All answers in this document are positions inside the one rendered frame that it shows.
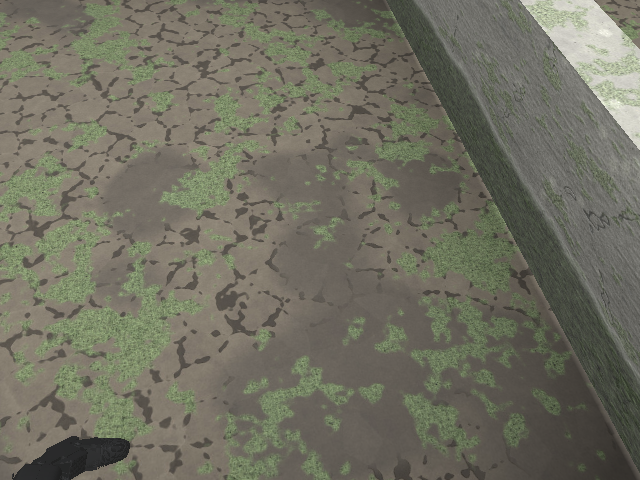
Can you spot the left robot hand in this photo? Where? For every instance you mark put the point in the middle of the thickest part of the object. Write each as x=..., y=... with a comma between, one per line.
x=71, y=457

